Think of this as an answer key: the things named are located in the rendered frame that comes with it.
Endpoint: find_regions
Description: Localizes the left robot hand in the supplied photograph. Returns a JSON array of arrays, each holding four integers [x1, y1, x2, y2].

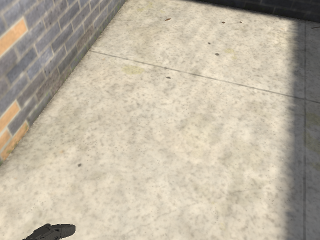
[[22, 223, 76, 240]]

